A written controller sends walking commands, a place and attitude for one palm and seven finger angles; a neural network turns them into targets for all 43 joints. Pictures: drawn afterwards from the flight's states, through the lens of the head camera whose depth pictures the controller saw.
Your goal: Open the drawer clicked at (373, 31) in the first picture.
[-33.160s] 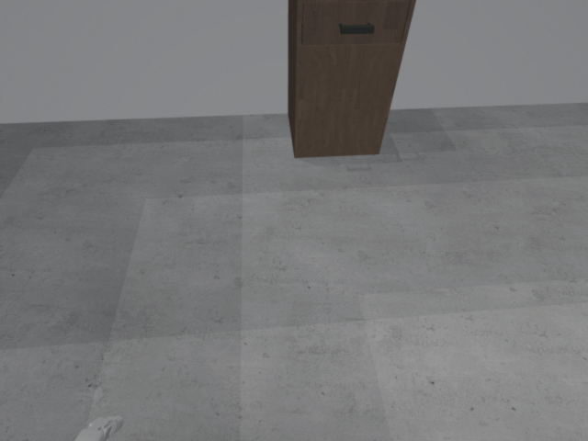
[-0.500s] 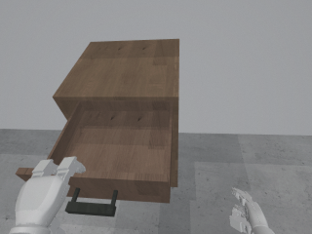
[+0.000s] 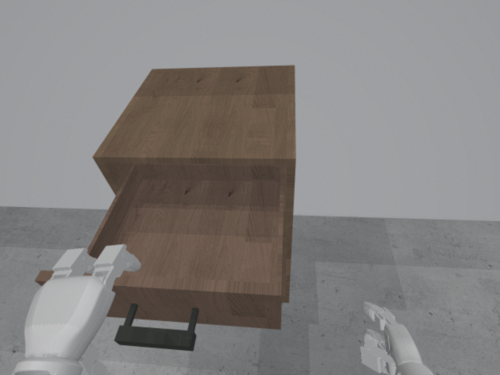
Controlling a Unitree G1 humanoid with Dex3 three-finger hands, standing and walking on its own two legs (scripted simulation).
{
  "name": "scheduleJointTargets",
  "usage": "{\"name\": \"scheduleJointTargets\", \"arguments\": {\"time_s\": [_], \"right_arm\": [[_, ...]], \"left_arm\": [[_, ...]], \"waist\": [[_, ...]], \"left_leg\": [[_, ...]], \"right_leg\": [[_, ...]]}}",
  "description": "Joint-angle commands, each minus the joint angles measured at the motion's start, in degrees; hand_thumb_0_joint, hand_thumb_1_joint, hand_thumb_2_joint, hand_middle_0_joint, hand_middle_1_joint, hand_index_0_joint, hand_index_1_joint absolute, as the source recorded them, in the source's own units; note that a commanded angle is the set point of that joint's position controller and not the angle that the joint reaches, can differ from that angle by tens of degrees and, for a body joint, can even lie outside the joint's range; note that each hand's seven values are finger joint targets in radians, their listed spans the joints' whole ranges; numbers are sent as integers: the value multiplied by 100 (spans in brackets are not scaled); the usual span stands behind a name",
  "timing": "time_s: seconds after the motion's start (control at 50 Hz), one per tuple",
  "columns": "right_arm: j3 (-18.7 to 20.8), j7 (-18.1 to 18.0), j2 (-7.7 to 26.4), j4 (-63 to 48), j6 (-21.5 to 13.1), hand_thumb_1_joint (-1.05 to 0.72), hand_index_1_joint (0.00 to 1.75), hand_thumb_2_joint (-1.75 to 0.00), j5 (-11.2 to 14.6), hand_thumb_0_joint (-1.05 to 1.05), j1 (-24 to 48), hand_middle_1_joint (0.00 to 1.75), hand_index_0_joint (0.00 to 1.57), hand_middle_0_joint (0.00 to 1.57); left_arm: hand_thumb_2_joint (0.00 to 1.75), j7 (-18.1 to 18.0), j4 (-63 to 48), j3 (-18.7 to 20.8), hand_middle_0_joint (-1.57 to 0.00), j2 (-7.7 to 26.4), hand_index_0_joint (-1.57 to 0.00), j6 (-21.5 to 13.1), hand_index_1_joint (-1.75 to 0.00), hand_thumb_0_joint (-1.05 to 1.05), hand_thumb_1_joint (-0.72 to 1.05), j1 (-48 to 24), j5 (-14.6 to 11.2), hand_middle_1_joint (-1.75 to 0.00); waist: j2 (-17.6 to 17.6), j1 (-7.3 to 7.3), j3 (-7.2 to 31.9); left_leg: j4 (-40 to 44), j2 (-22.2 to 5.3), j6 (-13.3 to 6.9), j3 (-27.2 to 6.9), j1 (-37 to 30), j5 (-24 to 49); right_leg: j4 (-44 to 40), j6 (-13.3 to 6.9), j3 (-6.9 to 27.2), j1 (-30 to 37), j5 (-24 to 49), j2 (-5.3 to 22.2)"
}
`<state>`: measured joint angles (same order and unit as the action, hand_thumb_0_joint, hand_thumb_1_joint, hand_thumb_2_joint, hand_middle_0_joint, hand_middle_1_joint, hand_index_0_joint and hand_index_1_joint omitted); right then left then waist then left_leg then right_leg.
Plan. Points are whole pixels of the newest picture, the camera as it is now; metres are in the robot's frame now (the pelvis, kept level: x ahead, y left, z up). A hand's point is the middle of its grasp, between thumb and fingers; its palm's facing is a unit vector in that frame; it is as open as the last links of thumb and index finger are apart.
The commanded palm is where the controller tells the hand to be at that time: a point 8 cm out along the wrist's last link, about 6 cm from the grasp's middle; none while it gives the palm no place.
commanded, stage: draw the hand back to the body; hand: left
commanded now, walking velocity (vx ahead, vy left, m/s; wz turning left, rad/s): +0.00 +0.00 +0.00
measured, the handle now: (159, 324) +0.21 +0.21 -0.07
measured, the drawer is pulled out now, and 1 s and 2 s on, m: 0.30 0.30 0.30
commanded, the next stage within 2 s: step back with the hand held close in 1.38 s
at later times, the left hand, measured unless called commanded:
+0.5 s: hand (97, 306) +0.16 +0.22 +0.11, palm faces +0.27 -0.71 -0.65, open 13.7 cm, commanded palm +0.13 +0.25 +0.16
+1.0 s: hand (91, 278) +0.18 +0.21 +0.16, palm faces +0.40 -0.81 -0.44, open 10.2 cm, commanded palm +0.13 +0.26 +0.19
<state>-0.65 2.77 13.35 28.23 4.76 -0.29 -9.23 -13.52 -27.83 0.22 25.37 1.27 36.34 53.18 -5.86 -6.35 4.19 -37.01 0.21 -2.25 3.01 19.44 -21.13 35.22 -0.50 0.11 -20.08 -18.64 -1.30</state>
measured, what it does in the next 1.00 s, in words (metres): stands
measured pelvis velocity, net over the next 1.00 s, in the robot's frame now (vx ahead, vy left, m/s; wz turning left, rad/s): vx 0.01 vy -0.03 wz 0.05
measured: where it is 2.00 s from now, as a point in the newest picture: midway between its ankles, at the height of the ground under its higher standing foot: outside the picture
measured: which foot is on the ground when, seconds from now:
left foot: down 0.00-1.00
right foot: down 0.00-1.00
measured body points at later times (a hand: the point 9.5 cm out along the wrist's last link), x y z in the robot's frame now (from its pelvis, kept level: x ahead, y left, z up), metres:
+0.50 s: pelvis +0.00 -0.01 +0.01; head +0.01 -0.04 +0.46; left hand +0.15 +0.26 +0.15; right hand +0.22 -0.21 -0.07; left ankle -0.02 +0.09 -0.73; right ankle -0.01 -0.12 -0.73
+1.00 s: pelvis +0.01 -0.03 +0.02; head +0.01 -0.05 +0.47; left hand +0.15 +0.25 +0.19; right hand +0.22 -0.23 -0.07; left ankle -0.02 +0.09 -0.73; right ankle -0.01 -0.12 -0.73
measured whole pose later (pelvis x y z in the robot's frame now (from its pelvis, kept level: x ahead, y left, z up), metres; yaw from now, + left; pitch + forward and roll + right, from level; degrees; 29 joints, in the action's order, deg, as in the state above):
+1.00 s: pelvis +0.01 -0.03 +0.02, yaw +3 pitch -2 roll +0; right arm -0.3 -4.3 12.5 35.5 -7.4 0.1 -10.0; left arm -6.3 -28.2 14.7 18.3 -5.3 33.6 -2.6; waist -4.6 -3.2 -0.8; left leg -23.9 -0.1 -0.3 -0.2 6.4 -15.5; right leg 22.2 -2.2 -2.9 -6.0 -14.2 -1.9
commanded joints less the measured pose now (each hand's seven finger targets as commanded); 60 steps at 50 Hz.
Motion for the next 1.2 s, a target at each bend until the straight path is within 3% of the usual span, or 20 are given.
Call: {"name": "scheduleJointTargets", "arguments": {"time_s": [0.0,0.1,0.22,0.28,0.36,0.38,0.4,0.42,0.46,0.48,0.52,0.6,0.62,0.74,0.88,0.92,1.0,1.02,1.04,1.18], "right_arm": [[209,-66,567,-986,-259,-90,30,-90,81,0,895,30,20,20],[180,-127,610,-998,-250,-90,30,-90,83,0,889,30,20,20],[141,-196,648,-1015,-292,-90,30,-90,70,0,920,30,20,20],[176,-189,641,-966,-247,-90,30,-90,50,0,789,30,20,20],[206,-189,639,-925,-189,-90,30,-90,120,0,909,30,20,20],[156,-363,213,-998,-576,-90,30,-90,231,0,424,30,20,20],[167,-497,354,-903,-861,-90,30,-90,247,0,517,30,20,20],[117,-565,320,-815,-998,-90,30,-90,235,0,627,30,20,20],[91,-761,376,-818,-1132,-90,30,-90,170,0,521,30,20,20],[81,-814,431,-753,-1254,-90,30,-90,113,0,459,30,20,20],[41,-867,392,-601,-1479,-90,30,-90,74,0,560,30,20,20],[-20,-810,343,-442,-1674,-90,30,-90,84,0,489,30,20,20],[7,-803,341,-364,-1705,-90,30,-90,71,0,531,30,20,20],[128,-708,360,-241,-1567,-90,30,-90,75,0,619,30,20,20],[187,-699,380,-238,-1555,-90,30,-90,60,0,679,30,20,20],[186,-715,390,-239,-1554,-90,30,-90,62,0,726,30,20,20],[192,-744,380,-214,-1499,-90,30,-90,75,0,710,30,20,20],[201,-752,397,-194,-1507,-90,30,-90,79,0,759,30,20,20],[194,-756,377,-152,-1492,-90,30,-90,76,0,736,30,20,20],[215,-729,404,-210,-1429,-90,30,-90,77,0,782,30,20,20]], "left_arm": [[30,-113,-976,775,-30,855,-30,86,-120,0,-50,-111,-159,-120],[30,137,-1174,679,-30,934,-30,76,-120,0,-50,-407,-236,-120],[30,148,-1346,1120,-30,1268,-30,-86,-120,0,-50,-278,-230,-120],[30,109,-1257,1314,-30,1348,-30,-151,-120,0,-50,-23,-280,-120],[30,152,-1097,1482,-30,1368,-30,-76,-120,0,-50,61,-474,-120],[32,397,-649,893,-30,-949,-30,-273,-118,0,-47,-43,-4667,-118],[33,437,-748,1123,-29,-295,-29,-468,-115,0,-43,-128,-4826,-115],[34,435,-582,1280,-29,-237,-29,-526,-113,0,-40,-29,-4862,-113],[37,412,-1349,1438,-29,37,-29,-760,-109,0,-32,-468,-5265,-109],[39,355,-1523,1657,-29,263,-29,-866,-107,0,-29,-680,-5274,-107],[42,322,-1733,1694,-28,340,-28,-895,-102,0,-22,-746,-5353,-102],[48,381,-1629,1579,-27,110,-27,-944,-93,0,-8,-781,-5447,-93],[50,378,-1516,1773,-27,223,-27,-950,-91,0,-5,-800,-5441,-91],[58,586,-830,1877,-25,-96,-25,-984,-77,0,17,-316,-5596,-77],[69,592,-1338,2165,-24,214,-24,-1088,-62,0,41,-482,-5598,-62],[72,581,-1451,2262,-23,335,-23,-1071,-57,0,48,-656,-5592,-57],[78,575,-1182,2258,-22,254,-22,-1040,-48,0,62,-709,-5630,-48],[80,577,-1206,2320,-22,298,-22,-1040,-46,0,65,-821,-5628,-46],[81,566,-1000,2326,-22,279,-22,-1038,-43,0,69,-795,-5635,-43],[90,631,-868,2192,-20,151,-20,-1034,-30,0,90,-712,-5675,-30]], "waist": [[591,34,464],[445,66,361],[177,-47,492],[190,-101,602],[361,-25,312],[671,626,-51],[807,496,-122],[784,457,-270],[694,418,78],[476,349,300],[34,325,67],[-292,346,-384],[-225,307,-453],[664,298,-233],[257,273,313],[161,288,266],[434,318,9],[235,319,-100],[402,330,-198],[508,293,-76]], "left_leg": [[582,-225,92,-335,-554,1732],[686,-218,73,-333,-646,1681],[687,-217,103,-379,-839,1878],[660,-209,112,-315,-853,2186],[727,-199,115,-305,-753,2001],[912,-338,-18,-394,-1328,1682],[995,-430,-5,-441,-1270,1523],[1054,-410,8,-468,-1263,1327],[1218,-340,37,-436,-1359,1573],[1220,-258,45,-383,-1424,1657],[1299,-260,91,-410,-1331,1800],[1453,-241,188,-458,-1200,1891],[1451,-237,197,-441,-1189,1903],[1462,-269,138,-332,-1294,2216],[1421,-211,109,-263,-1598,2469],[1416,-178,113,-246,-1624,2455],[1475,-197,87,-239,-1612,2268],[1478,-166,99,-221,-1599,2184],[1515,-181,93,-236,-1556,2107],[1552,-172,52,-235,-1621,2079]], "right_leg": [[-628,-155,15,122,1211,102],[-773,-130,8,164,1085,136],[-874,-196,183,303,1266,107],[-822,-170,34,425,1529,123],[-902,-139,95,433,1569,142],[-906,-114,-362,758,1271,93],[-905,-87,-289,702,919,163],[-1010,-99,-259,626,712,113],[-1149,-59,-306,970,992,262],[-1204,-78,-292,1100,1145,262],[-1268,-108,-235,1142,1200,316],[-1377,-162,-301,1139,1255,316],[-1468,-176,-297,1147,1290,293],[-1514,-93,-322,1360,1806,261],[-1565,-88,-224,1556,2133,302],[-1648,-84,-174,1532,2168,297],[-1700,-48,-201,1406,2016,296],[-1812,-60,-154,1342,1947,288],[-1798,-47,-181,1330,1867,302],[-1815,-22,-155,1419,1822,296]]}}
